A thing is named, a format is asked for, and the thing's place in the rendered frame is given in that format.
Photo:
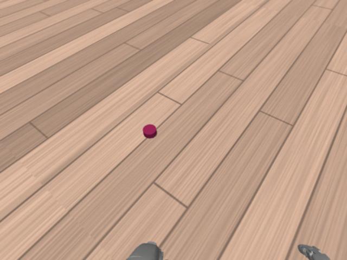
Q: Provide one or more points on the tin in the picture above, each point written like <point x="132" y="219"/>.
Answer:
<point x="149" y="131"/>

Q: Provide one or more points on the right robot hand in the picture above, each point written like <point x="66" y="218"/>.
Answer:
<point x="312" y="253"/>

